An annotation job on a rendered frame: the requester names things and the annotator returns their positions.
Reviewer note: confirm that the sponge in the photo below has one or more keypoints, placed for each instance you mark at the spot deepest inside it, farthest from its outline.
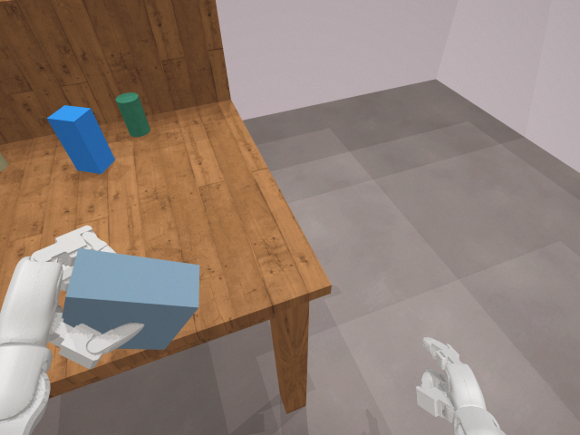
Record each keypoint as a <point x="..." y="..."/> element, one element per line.
<point x="107" y="290"/>

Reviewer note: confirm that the robot left forearm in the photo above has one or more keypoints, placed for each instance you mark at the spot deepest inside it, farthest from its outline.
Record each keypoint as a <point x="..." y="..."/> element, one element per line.
<point x="24" y="386"/>

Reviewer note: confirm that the robot right forearm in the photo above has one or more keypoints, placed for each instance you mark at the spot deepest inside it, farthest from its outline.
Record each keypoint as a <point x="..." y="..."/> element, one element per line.
<point x="472" y="420"/>

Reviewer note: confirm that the table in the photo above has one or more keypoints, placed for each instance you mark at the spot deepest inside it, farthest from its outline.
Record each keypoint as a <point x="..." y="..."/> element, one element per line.
<point x="194" y="190"/>

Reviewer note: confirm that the robot right hand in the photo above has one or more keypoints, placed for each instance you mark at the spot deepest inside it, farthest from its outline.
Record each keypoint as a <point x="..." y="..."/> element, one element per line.
<point x="442" y="395"/>

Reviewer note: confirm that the robot left hand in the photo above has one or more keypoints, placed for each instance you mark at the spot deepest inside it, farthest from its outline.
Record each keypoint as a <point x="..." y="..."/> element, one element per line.
<point x="28" y="312"/>

